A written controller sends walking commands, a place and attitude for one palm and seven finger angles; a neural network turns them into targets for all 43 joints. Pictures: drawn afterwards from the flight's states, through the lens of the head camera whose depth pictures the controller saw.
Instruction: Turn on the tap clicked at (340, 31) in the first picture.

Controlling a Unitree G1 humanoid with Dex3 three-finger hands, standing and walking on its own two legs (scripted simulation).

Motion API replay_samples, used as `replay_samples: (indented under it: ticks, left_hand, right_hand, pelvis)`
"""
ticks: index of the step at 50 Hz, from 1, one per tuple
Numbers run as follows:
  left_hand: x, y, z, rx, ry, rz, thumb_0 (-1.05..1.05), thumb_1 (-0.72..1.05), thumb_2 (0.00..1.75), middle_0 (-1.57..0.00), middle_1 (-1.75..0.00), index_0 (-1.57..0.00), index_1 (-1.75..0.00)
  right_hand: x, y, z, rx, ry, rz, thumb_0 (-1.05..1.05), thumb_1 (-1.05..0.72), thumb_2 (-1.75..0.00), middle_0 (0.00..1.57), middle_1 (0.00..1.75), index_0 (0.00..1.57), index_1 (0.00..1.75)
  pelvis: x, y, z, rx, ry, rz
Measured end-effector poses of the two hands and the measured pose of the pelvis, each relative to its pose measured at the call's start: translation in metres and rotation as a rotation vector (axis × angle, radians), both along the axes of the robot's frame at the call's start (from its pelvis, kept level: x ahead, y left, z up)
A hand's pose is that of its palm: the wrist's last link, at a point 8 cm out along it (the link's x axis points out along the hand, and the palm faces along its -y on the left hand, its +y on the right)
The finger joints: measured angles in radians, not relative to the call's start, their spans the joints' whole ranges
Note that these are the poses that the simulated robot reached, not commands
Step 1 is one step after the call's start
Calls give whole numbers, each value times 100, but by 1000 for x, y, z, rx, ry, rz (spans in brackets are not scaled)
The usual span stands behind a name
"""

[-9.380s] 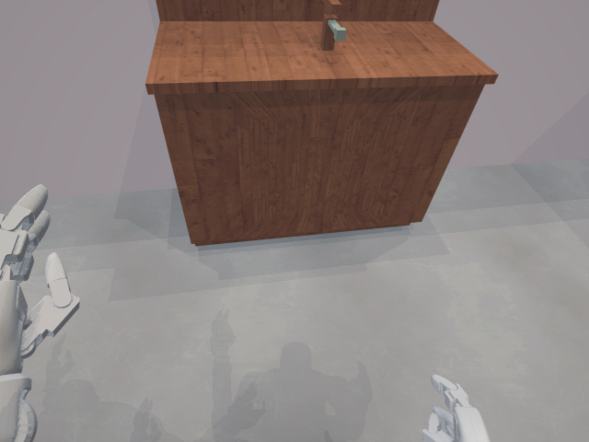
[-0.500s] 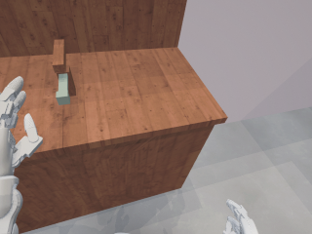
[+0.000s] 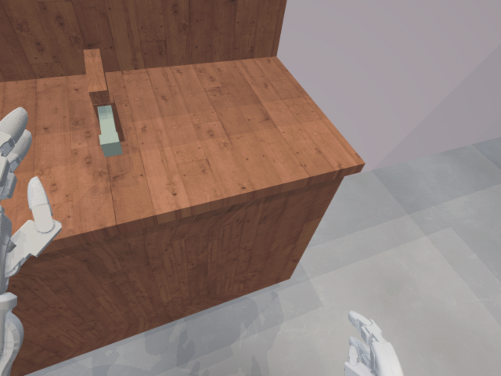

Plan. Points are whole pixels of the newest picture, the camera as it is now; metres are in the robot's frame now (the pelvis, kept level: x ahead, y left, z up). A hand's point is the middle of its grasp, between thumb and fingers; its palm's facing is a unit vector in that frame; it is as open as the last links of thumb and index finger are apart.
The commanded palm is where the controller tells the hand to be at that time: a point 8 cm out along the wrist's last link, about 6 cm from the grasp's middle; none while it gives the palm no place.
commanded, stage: come to a stop and stand still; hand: left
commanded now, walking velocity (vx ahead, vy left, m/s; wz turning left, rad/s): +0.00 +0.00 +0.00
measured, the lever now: (111, 144) +0.43 +0.28 +0.10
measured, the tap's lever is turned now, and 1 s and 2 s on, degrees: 0 0 0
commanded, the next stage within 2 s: look again from close up in 0.26 s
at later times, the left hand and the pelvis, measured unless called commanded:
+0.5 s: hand (68, 220) +0.24 +0.24 +0.17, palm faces +0.40 -0.84 -0.37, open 7.4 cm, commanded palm +0.18 +0.27 +0.17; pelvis +0.02 -0.01 +0.00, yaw +0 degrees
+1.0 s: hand (106, 212) +0.26 +0.21 +0.16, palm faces +0.36 -0.84 -0.40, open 7.4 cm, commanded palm +0.20 +0.24 +0.17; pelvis +0.04 -0.03 +0.00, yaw -1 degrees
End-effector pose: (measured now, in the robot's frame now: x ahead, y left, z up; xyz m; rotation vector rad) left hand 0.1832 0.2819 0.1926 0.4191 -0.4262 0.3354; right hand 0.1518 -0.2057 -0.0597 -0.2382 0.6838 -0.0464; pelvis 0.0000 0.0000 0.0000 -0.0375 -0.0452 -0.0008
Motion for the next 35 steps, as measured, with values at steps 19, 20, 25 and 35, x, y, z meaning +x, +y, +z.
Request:
replay_samples:
  ticks: [19,20,25,35]
  left_hand:
    - [5,2,-39,-92,208,58,2,89,90,-21,-30,-21,-30]
    - [7,0,-33,-80,184,55,2,89,90,-21,-30,-21,-30]
    - [12,-5,-6,10,115,57,2,89,90,-21,-30,-21,-30]
    - [29,-17,-32,-51,245,92,2,89,90,-20,-30,-21,-30]
  right_hand:
    - [13,-19,-2,-44,19,-41,1,-90,-90,20,30,20,30]
    - [16,-19,-1,-44,11,-35,1,-90,-90,20,30,20,30]
    - [34,-18,-1,-11,-16,-16,1,-90,-90,20,30,20,30]
    - [56,-30,-11,27,13,-23,1,-90,-90,20,30,20,30]
  pelvis:
    - [8,0,1,25,27,-8]
    - [9,-1,1,31,29,-3]
    - [16,-9,3,27,41,4]
    - [36,-23,2,28,57,-4]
